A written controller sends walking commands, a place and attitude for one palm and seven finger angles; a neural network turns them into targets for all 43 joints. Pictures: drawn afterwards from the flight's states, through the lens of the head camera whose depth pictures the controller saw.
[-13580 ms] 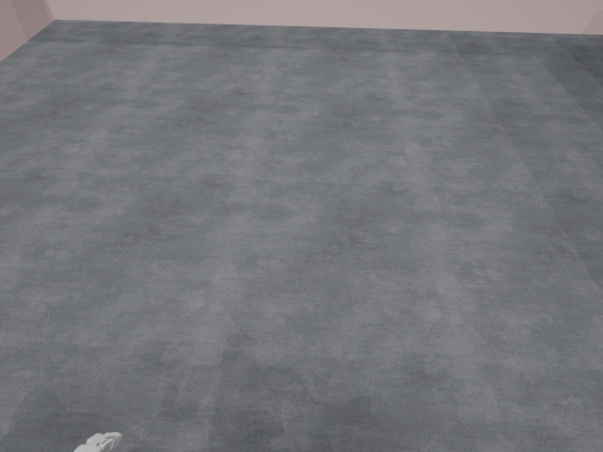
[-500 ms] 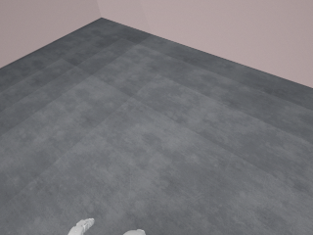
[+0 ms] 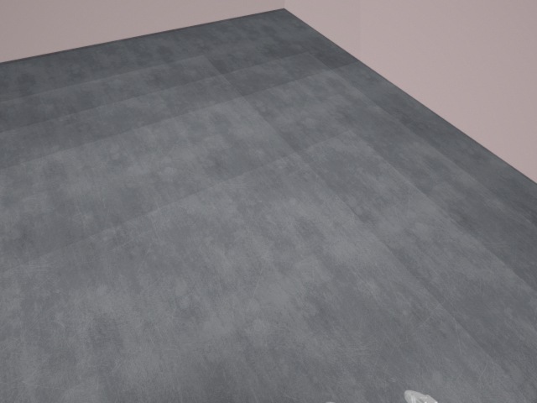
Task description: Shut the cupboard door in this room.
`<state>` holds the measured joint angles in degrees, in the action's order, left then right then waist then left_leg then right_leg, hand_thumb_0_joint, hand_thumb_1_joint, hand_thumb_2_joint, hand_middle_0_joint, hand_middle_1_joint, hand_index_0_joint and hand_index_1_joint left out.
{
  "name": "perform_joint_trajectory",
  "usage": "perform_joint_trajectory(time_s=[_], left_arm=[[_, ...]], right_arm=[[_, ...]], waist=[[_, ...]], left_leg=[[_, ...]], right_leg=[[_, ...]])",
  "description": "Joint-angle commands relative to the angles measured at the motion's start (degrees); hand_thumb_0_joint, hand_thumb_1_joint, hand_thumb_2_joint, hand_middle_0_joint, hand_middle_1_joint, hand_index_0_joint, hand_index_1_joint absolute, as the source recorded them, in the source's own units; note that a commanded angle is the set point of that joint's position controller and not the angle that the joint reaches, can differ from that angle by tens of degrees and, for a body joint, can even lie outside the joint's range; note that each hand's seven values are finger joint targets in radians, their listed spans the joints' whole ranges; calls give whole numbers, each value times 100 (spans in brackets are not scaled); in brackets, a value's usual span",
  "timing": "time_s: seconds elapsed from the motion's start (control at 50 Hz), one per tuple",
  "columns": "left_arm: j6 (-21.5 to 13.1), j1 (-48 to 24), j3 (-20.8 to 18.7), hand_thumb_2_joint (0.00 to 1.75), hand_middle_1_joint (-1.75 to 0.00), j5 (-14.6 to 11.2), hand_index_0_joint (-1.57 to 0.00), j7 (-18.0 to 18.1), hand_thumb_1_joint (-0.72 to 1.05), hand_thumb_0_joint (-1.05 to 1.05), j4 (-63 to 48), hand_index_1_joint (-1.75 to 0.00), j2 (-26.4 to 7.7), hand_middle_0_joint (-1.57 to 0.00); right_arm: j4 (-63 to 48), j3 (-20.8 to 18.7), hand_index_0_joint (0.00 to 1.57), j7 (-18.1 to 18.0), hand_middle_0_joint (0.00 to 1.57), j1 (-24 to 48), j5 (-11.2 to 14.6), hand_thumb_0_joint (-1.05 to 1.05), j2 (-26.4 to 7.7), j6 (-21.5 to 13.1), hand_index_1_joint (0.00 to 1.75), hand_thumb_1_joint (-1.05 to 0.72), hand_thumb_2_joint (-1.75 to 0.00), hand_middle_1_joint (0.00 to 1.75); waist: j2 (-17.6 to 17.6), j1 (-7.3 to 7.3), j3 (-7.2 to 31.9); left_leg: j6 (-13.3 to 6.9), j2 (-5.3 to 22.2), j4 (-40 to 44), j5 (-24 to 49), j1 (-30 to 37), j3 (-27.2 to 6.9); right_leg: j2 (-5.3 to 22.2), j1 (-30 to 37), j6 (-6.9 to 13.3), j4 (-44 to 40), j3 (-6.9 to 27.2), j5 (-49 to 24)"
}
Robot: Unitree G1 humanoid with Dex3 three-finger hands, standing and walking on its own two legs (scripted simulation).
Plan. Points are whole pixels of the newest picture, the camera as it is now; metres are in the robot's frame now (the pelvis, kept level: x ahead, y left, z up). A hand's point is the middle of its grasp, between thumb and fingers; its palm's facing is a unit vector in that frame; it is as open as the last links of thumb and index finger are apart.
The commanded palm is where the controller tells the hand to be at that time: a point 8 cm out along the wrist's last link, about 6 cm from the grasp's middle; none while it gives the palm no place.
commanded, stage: turn or walk to find it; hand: left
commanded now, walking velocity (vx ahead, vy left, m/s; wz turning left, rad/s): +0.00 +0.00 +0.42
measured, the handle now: out of the picture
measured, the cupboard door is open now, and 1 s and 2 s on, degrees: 82 82 82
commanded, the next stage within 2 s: none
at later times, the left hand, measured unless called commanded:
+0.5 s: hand out of the picture +0.04 +0.17 -0.14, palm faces +0.22 -0.94 -0.27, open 7.4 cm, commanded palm none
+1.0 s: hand out of the picture -0.15 +0.20 -0.18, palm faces +0.47 -0.85 -0.25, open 7.4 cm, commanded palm none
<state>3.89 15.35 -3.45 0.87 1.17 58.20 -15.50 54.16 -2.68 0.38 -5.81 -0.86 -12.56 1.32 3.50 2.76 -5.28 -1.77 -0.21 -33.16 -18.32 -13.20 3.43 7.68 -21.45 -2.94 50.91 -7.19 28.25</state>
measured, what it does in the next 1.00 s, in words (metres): steps on the spot, turning left: right foot, then left foot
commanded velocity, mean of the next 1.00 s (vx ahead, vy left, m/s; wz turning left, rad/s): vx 0.00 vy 0.00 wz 0.42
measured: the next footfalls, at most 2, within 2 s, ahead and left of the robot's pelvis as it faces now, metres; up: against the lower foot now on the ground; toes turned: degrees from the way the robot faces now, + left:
right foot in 0.40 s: +0.04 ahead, -0.13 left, +0.00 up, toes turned +7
left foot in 0.88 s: -0.09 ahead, +0.10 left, +0.00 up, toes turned +28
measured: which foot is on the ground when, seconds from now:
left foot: down 0.00-0.42, up 0.44-0.86, down 0.88-1.00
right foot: up 0.00-0.38, down 0.40-0.88, up 0.90-1.00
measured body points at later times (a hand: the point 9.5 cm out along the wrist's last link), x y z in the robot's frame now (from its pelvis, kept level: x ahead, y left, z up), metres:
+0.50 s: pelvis -0.03 -0.04 +0.01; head +0.00 -0.07 +0.45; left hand +0.03 +0.22 -0.11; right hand +0.05 -0.28 -0.16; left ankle -0.04 +0.10 -0.68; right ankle +0.00 -0.13 -0.73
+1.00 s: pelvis -0.07 +0.00 +0.00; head -0.05 +0.03 +0.45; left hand -0.17 +0.25 -0.16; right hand +0.13 -0.19 -0.12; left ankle -0.12 +0.08 -0.73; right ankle -0.03 -0.14 -0.67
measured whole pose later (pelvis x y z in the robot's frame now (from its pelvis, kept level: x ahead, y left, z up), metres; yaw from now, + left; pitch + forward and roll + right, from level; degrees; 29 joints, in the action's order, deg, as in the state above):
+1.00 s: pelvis -0.07 +0.00 +0.00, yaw +25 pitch -1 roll +0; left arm 4.3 13.6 -3.8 0.8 1.0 57.9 -15.3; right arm 54.7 -2.5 -0.1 -7.8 -1.1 -11.7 1.1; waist 2.9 1.9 -4.7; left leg -1.7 0.2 -31.9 -18.3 -13.0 2.8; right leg 6.6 -24.2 -3.4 57.3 -5.2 27.3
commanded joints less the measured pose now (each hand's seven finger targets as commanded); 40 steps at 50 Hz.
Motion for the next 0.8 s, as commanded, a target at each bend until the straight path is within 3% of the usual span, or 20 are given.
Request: perform_joint_trajectory(time_s=[0.0,0.06,0.1,0.22,0.28,0.32,0.34,0.36,0.38,0.4,0.42,0.44,0.46,0.5,0.54,0.62,0.68,0.76,0.78], left_arm=[[-179,-235,-98,90,-30,21,-20,-54,90,0,-530,-30,-405,-20],[-178,-232,-84,90,-30,14,-20,-47,90,0,-506,-30,-388,-20],[-177,-257,-68,90,-30,13,-20,-37,90,0,-547,-30,-383,-20],[-201,-637,-54,90,-30,-7,-20,-13,90,0,-802,-30,-240,-20],[-248,-577,-38,90,-30,-41,-20,4,90,0,-843,-30,-162,-20],[-292,-274,-48,90,-30,-63,-20,16,90,0,-781,-30,-173,-20],[-328,-70,-54,90,-30,-65,-20,26,90,0,-728,-30,-213,-20],[-379,114,-90,90,-30,-38,-20,47,90,0,-682,-30,-353,-20],[-437,222,-166,90,-30,39,-20,91,90,0,-691,-30,-767,-20],[-434,128,-211,90,-30,68,-20,93,90,0,-773,-30,-1085,-20],[-457,-23,-250,90,-30,-3,-20,110,90,0,-844,-30,-943,-20],[-432,-339,-213,90,-30,-3,-20,107,90,0,-905,-30,-792,-20],[-426,-616,-152,90,-30,-5,-20,91,90,0,-954,-30,-602,-20],[-451,-832,-99,90,-30,2,-20,97,90,0,-1009,-30,-398,-20],[-478,-598,-93,90,-30,12,-20,93,90,0,-949,-30,-378,-20],[-463,-259,-138,90,-30,42,-20,93,90,0,-799,-30,-526,-20],[-443,2,-175,90,-30,73,-20,79,90,0,-663,-30,-662,-20],[-405,134,-236,90,-30,101,-20,62,90,0,-553,-30,-860,-20],[-396,91,-239,90,-30,93,-20,60,90,0,-533,-30,-871,-20]], right_arm=[[-247,-200,20,-144,20,-169,-21,0,-1108,-63,30,-90,-90,30],[-254,-202,20,-132,20,-290,-5,0,-1071,-90,30,-90,-90,30],[-260,-224,20,-126,20,-384,1,0,-1078,-83,30,-90,-90,30],[-262,-291,20,-109,20,-622,-55,0,-1069,-33,30,-90,-90,30],[-281,-320,20,-112,20,-608,-72,0,-1077,-15,30,-90,-90,30],[-302,-335,20,-99,20,-549,-65,0,-1051,-1,30,-90,-90,30],[-318,-341,20,-94,20,-509,-35,0,-1022,4,30,-90,-90,30],[-340,-328,20,-75,20,-506,3,0,-866,-4,30,-90,-90,30],[-398,-277,20,-38,20,-643,54,0,-537,-17,30,-90,-90,30],[-531,-271,20,-26,20,-559,19,0,-418,0,30,-90,-90,30],[-409,-344,20,-55,20,-604,-61,0,-670,117,30,-90,-90,30],[-311,-373,20,-34,20,-580,-50,0,-672,169,30,-90,-90,30],[-172,-377,20,6,20,-700,-52,0,-604,197,30,-90,-90,30],[-20,-348,20,53,20,-1002,-55,0,-511,221,30,-90,-90,30],[1,-332,20,56,20,-949,-60,0,-475,230,30,-90,-90,30],[-25,-296,20,53,20,-676,-48,0,-454,234,30,-90,-90,30],[-74,-237,20,41,20,-370,-22,0,-410,192,30,-90,-90,30],[-141,-150,20,24,20,-243,43,0,-357,91,30,-90,-90,30],[-125,-135,20,10,20,-346,50,0,-377,61,30,-90,-90,30]], waist=[[-1237,-267,481],[-1113,-297,485],[-1024,-330,550],[-1181,-475,513],[-1317,-437,695],[-1223,-276,817],[-1101,-173,901],[-709,-76,953],[475,-53,1017],[1165,-24,714],[1290,-47,698],[806,-192,358],[376,-357,209],[405,-490,224],[568,-376,198],[549,-210,228],[623,-43,370],[930,50,724],[870,-20,837]], left_leg=[[-713,1519,1493,2599,611,-1480],[-680,1323,1518,2788,599,-1385],[-753,1361,1528,2609,730,-1531],[-858,1346,1487,2238,545,-2106],[-836,1267,1264,2700,446,-2295],[-739,1118,1060,2691,182,-2348],[-586,963,860,2411,-84,-2284],[-313,681,561,1786,-574,-2067],[65,73,-353,405,-1568,-1368],[318,-436,-1540,-1369,-2008,-728],[292,-169,-2465,-1434,-1859,-1048],[300,-107,-3133,-1133,-1830,-1014],[333,-19,-3501,-736,-1858,-942],[437,87,-3734,-258,-1835,-743],[526,138,-3694,-144,-1841,-645],[603,245,-3113,-363,-1770,-484],[594,261,-2265,-740,-1534,-282],[500,173,-1100,-938,-1030,7],[469,147,-709,-800,-833,70]], right_leg=[[-78,-952,-109,1275,550,-354],[-149,-811,-179,1155,557,-568],[-180,-837,-205,950,573,-550],[-347,-540,-160,53,599,-231],[-503,-57,-99,-723,551,-228],[-611,543,-58,-1583,495,-662],[-598,1058,-49,-2304,443,-1208],[-351,1720,7,-3008,604,-1708],[820,2449,363,-3435,1737,-1757],[1910,2033,985,-3559,2545,-2471],[1911,1391,1172,-3638,2507,-2287],[1640,966,1197,-3676,2238,-1948],[1309,852,1060,-3579,1644,-1896],[999,875,888,-3474,973,-2136],[972,972,882,-3475,820,-2272],[1148,1251,981,-3446,748,-2287],[1273,1554,1091,-3249,678,-2935],[1335,1870,1149,-2821,559,-3821],[1346,1897,1108,-2668,507,-3940]])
